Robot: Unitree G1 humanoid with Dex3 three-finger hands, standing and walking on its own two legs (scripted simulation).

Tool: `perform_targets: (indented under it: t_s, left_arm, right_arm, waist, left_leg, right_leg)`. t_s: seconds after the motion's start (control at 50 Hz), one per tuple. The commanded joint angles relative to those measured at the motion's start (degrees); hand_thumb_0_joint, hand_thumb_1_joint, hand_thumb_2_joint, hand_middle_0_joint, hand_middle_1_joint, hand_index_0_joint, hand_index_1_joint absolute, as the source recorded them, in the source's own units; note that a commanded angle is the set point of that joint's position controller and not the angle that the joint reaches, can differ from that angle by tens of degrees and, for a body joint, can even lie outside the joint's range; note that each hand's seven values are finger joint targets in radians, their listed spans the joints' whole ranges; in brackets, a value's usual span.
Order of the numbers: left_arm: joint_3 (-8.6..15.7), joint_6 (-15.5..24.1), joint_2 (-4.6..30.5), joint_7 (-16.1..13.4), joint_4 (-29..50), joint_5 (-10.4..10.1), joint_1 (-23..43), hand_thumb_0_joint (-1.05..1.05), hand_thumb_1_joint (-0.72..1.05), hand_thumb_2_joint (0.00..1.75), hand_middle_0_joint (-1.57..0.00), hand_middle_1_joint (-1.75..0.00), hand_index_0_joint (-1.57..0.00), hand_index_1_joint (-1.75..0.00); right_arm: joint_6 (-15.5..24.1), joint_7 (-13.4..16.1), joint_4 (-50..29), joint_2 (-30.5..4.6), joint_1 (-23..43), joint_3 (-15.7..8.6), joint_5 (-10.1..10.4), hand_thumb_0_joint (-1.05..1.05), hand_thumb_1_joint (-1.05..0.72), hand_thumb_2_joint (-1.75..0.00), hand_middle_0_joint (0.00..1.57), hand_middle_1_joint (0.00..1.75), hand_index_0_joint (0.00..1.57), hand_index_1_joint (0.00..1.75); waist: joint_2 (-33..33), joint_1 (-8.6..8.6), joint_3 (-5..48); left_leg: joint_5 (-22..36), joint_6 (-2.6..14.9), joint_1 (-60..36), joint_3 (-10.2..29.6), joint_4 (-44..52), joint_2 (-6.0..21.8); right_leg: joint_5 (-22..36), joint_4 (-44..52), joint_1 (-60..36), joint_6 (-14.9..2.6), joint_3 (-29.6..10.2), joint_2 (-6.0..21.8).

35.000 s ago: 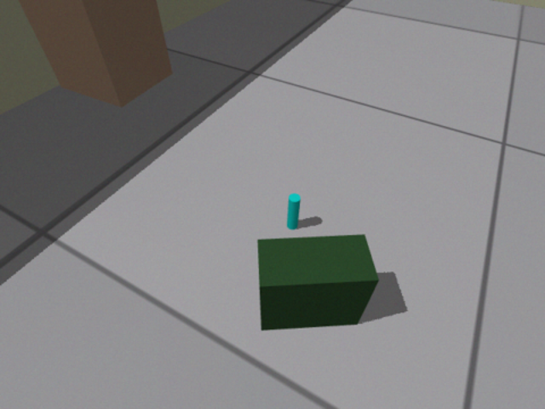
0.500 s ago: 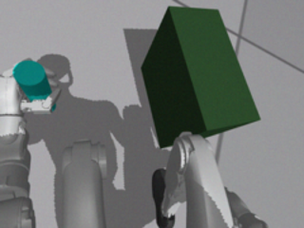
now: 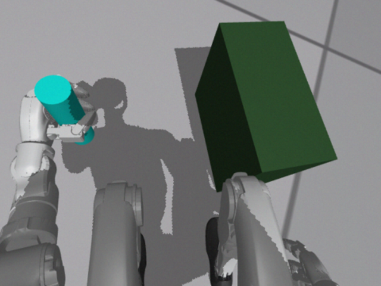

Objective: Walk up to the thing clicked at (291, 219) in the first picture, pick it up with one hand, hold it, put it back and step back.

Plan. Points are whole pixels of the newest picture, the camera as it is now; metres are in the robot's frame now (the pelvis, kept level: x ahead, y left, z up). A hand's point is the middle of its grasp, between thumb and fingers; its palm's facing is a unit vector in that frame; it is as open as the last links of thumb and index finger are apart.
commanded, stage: settle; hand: left
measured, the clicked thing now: (70, 116) +0.44 +0.23 -0.04
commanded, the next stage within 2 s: lift in 0.20 s
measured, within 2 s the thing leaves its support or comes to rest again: neither
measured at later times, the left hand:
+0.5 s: hand (73, 106) +0.44 +0.22 +0.01, palm faces +0.04 -1.00 -0.04, open 6.7 cm
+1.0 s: hand (39, 83) +0.41 +0.21 +0.13, palm faces +0.05 -1.00 -0.03, open 6.7 cm
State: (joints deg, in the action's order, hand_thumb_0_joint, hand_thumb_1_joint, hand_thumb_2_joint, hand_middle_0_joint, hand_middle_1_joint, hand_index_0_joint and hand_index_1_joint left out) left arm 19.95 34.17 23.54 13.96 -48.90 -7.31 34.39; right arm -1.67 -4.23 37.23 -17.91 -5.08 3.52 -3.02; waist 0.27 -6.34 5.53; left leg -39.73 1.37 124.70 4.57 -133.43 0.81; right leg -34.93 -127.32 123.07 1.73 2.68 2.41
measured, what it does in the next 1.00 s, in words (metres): rises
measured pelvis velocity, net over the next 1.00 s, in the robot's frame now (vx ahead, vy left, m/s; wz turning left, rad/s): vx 0.01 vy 0.00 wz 0.04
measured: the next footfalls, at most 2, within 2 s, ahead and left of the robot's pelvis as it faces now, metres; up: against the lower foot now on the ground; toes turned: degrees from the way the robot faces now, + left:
none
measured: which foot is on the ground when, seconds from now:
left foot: down 0.00-1.00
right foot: down 0.00-1.00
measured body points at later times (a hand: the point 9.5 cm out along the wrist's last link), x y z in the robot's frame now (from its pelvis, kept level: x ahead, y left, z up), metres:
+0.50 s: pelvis +0.00 +0.00 +0.02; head +0.20 +0.05 +0.43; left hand +0.44 +0.27 +0.01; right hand +0.14 -0.27 -0.10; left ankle +0.09 +0.11 -0.33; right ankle +0.12 -0.13 -0.33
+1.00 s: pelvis +0.01 +0.00 +0.11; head +0.18 +0.03 +0.53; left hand +0.40 +0.27 +0.13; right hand +0.19 -0.25 -0.01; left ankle +0.08 +0.12 -0.33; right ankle +0.12 -0.13 -0.33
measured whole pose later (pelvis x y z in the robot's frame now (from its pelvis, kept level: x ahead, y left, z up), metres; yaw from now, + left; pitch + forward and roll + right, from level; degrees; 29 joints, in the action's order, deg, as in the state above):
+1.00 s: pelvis +0.01 +0.00 +0.11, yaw +2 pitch +31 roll -4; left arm 15.0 22.7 17.4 12.4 -28.3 -10.6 22.6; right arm 0.7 -0.4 34.6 -15.9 -7.0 0.4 2.0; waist -1.3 -2.7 10.5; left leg -38.8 1.1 105.2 2.2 -112.5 0.8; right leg -34.9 -108.2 104.7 1.7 1.5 2.6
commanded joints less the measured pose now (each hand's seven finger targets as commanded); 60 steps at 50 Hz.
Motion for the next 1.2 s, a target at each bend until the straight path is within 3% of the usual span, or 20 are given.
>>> perform_targets:
  t_s: [0.0,0.1,0.14,0.22,0.26,0.32,0.38,0.46,0.56,0.64,0.76,0.78,0.8,0.82,0.88,0.92,1.02,1.04,1.14,1.18]
  left_arm:
    - [1.45,3.92,10.08,0.05,10.71,-0.98,17.71,0.0,0.48,1.35,-1.42,-1.46,-1.41,-1.48]
    - [1.9,3.87,9.68,-0.43,10.7,-1.02,18.59,0.0,0.49,1.37,-1.42,-1.47,-1.41,-1.49]
    - [1.33,3.6,8.79,-0.65,9.25,-0.42,18.09,0.0,0.51,1.38,-1.41,-1.47,-1.4,-1.49]
    - [1.82,3.93,9.51,-0.93,9.43,0.06,18.83,0.0,0.49,1.39,-1.41,-1.47,-1.4,-1.5]
    - [1.62,3.98,8.69,-0.81,8.39,-0.18,19.73,0.0,0.5,1.39,-1.42,-1.48,-1.41,-1.5]
    - [2.1,4.35,9.53,-0.93,9.29,-0.13,19.79,0.0,0.47,1.28,-1.43,-1.49,-1.45,-1.48]
    - [1.08,4.47,9.01,-0.05,10.84,-0.61,20.95,0.0,0.41,1.27,-1.4,-1.47,-1.42,-1.46]
    - [1.95,3.85,9.99,1.22,12.82,-1.6,18.99,0.0,0.41,1.25,-1.4,-1.45,-1.41,-1.44]
    - [1.5,1.35,8.6,1.61,16.15,-2.39,16.26,0.0,0.44,1.23,-1.37,-1.43,-1.39,-1.41]
    - [1.2,-0.32,8.62,1.36,20.17,-3.11,14.41,0.0,0.46,1.26,-1.38,-1.44,-1.4,-1.42]
    - [-0.42,-3.25,5.98,0.49,26.86,-4.55,10.93,0.0,0.49,1.26,-1.36,-1.43,-1.39,-1.42]
    - [0.43,-3.87,7.02,-0.01,26.67,-4.42,9.54,0.0,0.5,1.26,-1.37,-1.43,-1.39,-1.42]
    - [-1.37,-4.36,5.23,0.0,27.92,-4.3,8.96,0.0,0.49,1.26,-1.36,-1.43,-1.39,-1.41]
    - [-0.85,-4.82,5.07,-0.4,28.75,-4.55,7.94,0.0,0.5,1.26,-1.36,-1.43,-1.38,-1.41]
    - [-2.75,-6.37,3.28,-0.92,33.29,-4.88,5.8,0.0,0.51,1.27,-1.36,-1.44,-1.39,-1.42]
    - [-1.6,-7.58,4.66,-1.73,35.02,-4.82,3.31,0.0,0.46,1.26,-1.35,-1.44,-1.38,-1.42]
    - [-3.62,-10.4,2.27,-3.76,40.39,-4.94,-1.12,0.0,0.44,1.26,-1.34,-1.43,-1.37,-1.42]
    - [-2.72,-10.97,3.12,-4.24,40.62,-5.07,-2.15,0.0,0.45,1.26,-1.34,-1.43,-1.36,-1.41]
    - [-4.92,-13.51,1.69,-5.66,45.69,-4.98,-6.96,0.0,0.47,1.27,-1.34,-1.44,-1.37,-1.42]
    - [-6.07,-14.33,1.33,-5.87,46.91,-5.05,-6.64,0.0,0.43,1.28,-1.34,-1.46,-1.37,-1.44]
  right_arm:
    - [1.58,1.29,-3.47,-11.65,-6.18,-5.06,-0.07,0.0,-0.89,-0.9,0.2,0.3,0.2,0.3]
    - [1.87,1.53,-3.29,-11.49,-6.84,-5.57,-0.01,0.0,-0.88,-0.9,0.2,0.3,0.2,0.3]
    - [2.0,1.45,-2.85,-11.05,-7.82,-5.54,-0.24,0.0,-0.88,-0.9,0.2,0.3,0.2,0.3]
    - [2.07,1.56,-2.99,-10.96,-7.35,-5.57,-0.14,0.0,-0.88,-0.89,0.2,0.3,0.2,0.3]
    - [2.21,1.54,-3.12,-11.18,-6.93,-5.77,-0.03,0.0,-0.88,-0.89,0.2,0.3,0.2,0.3]
    - [2.31,1.52,-3.27,-10.84,-7.26,-5.45,-0.07,0.0,-0.92,-0.9,0.2,0.3,0.2,0.3]
    - [2.5,1.72,-3.4,-11.0,-7.15,-5.81,0.22,0.0,-0.92,-0.9,0.2,0.3,0.2,0.3]
    - [2.87,1.95,-3.75,-10.73,-7.39,-5.97,0.62,0.0,-0.92,-0.9,0.2,0.3,0.2,0.3]
    - [2.88,2.5,-4.46,-10.57,-8.09,-6.52,1.56,0.0,-0.91,-0.9,0.2,0.3,0.2,0.3]
    - [2.93,3.04,-5.49,-10.22,-7.18,-6.67,2.61,0.0,-0.91,-0.9,0.2,0.3,0.2,0.3]
    - [3.66,3.82,-6.93,-9.24,-6.62,-6.99,3.71,0.0,-0.9,-0.89,0.2,0.3,0.2,0.3]
    - [3.75,4.02,-6.81,-9.26,-6.69,-6.91,3.95,0.0,-0.9,-0.89,0.2,0.3,0.2,0.3]
    - [3.76,4.14,-6.96,-9.06,-6.68,-7.1,4.05,0.0,-0.9,-0.89,0.2,0.3,0.2,0.3]
    - [3.86,4.27,-6.95,-8.99,-6.58,-7.17,4.22,0.0,-0.9,-0.89,0.2,0.3,0.2,0.3]
    - [3.99,4.68,-7.69,-8.49,-6.71,-7.48,4.65,0.0,-0.89,-0.89,0.2,0.3,0.2,0.3]
    - [4.11,4.94,-7.96,-8.15,-6.73,-7.47,5.02,0.0,-0.89,-0.89,0.2,0.3,0.2,0.3]
    - [4.42,5.69,-9.25,-7.03,-5.95,-7.69,5.74,0.0,-0.89,-0.89,0.2,0.3,0.2,0.3]
    - [4.47,5.93,-9.29,-7.04,-5.69,-7.7,5.9,0.0,-0.89,-0.89,0.2,0.3,0.2,0.3]
    - [5.23,6.76,-10.28,-6.19,-5.67,-7.85,6.36,0.0,-0.89,-0.89,0.2,0.3,0.2,0.3]
    - [5.5,7.12,-9.77,-5.86,-6.61,-7.75,6.38,0.0,-0.89,-0.89,0.2,0.3,0.2,0.3]
  waist:
    - [-8.65,-0.89,35.24]
    - [-9.14,-0.18,38.09]
    - [-8.71,-0.9,38.4]
    - [-8.95,-0.33,36.73]
    - [-8.28,-0.9,35.74]
    - [-9.13,-0.35,38.11]
    - [-9.77,-0.59,37.99]
    - [-8.0,0.19,40.6]
    - [-8.89,0.9,42.32]
    - [-6.7,1.45,39.66]
    - [-6.46,1.67,39.48]
    - [-6.66,2.41,38.94]
    - [-7.45,2.2,38.6]
    - [-6.52,2.37,38.5]
    - [-5.67,2.68,38.82]
    - [-6.56,3.51,39.51]
    - [-4.25,3.44,37.77]
    - [-4.68,3.92,36.7]
    - [-4.67,3.96,36.12]
    - [-4.97,3.08,34.61]
  left_leg:
    - [-0.07,0.14,-23.55,-0.18,20.4,-1.27]
    - [2.55,-0.18,-26.57,-0.2,21.29,-1.39]
    - [4.79,-0.16,-26.21,-0.79,20.66,-1.45]
    - [1.4,-0.08,-26.3,-0.13,22.7,-1.46]
    - [-0.11,0.0,-26.55,0.66,23.13,-1.43]
    - [1.98,-0.16,-27.38,0.13,23.41,-1.63]
    - [0.93,-0.14,-28.44,0.23,24.28,-1.63]
    - [2.36,0.23,-28.66,-1.03,24.46,-1.78]
    - [3.34,-0.1,-32.49,-0.09,27.27,-1.6]
    - [-1.8,0.42,-31.23,0.58,30.19,-1.6]
    - [-0.57,0.31,-35.69,0.85,34.0,-1.27]
    - [-0.17,0.19,-37.07,1.1,34.87,-1.13]
    - [0.93,0.03,-38.35,1.19,35.6,-1.08]
    - [0.68,0.05,-39.72,1.78,36.39,-0.99]
    - [1.73,0.0,-42.29,1.33,38.77,-0.88]
    - [3.98,-0.25,-45.37,1.33,40.56,-0.75]
    - [5.68,-0.18,-49.05,0.9,44.89,-0.65]
    - [5.44,-0.18,-50.44,1.06,45.89,-0.56]
    - [10.07,-0.53,-57.76,0.37,50.78,-0.5]
    - [11.76,-0.56,-60.18,-0.01,52.66,-0.49]
  right_leg:
    - [1.01,12.4,-18.7,-3.96,3.19,-1.64]
    - [2.99,12.57,-19.54,-4.12,2.88,-1.4]
    - [4.65,12.73,-21.02,-4.11,2.8,-1.44]
    - [2.25,13.42,-20.06,-4.05,2.73,-1.34]
    - [1.49,13.53,-18.52,-4.01,2.91,-1.35]
    - [3.01,13.48,-20.34,-4.07,2.65,-1.14]
    - [2.2,14.14,-19.98,-4.11,2.46,-1.14]
    - [2.62,15.85,-24.06,-3.88,2.08,-1.24]
    - [3.74,17.22,-24.87,-4.13,2.11,-1.02]
    - [0.31,20.52,-26.23,-3.84,1.59,-1.08]
    - [1.28,24.65,-29.7,-3.79,1.1,-1.06]
    - [1.67,25.31,-29.97,-3.85,0.91,-1.06]
    - [2.62,25.72,-30.02,-3.94,0.9,-1.01]
    - [2.56,26.35,-30.31,-3.9,0.95,-1.07]
    - [3.18,29.71,-34.18,-3.79,0.58,-1.02]
    - [4.65,31.26,-36.48,-3.85,0.37,-1.01]
    - [5.62,36.75,-42.88,-3.62,0.12,-1.18]
    - [5.5,37.78,-43.39,-3.58,-0.05,-1.17]
    - [9.14,43.96,-50.52,-3.4,-0.3,-1.37]
    - [10.79,46.93,-53.92,-3.22,-0.44,-1.45]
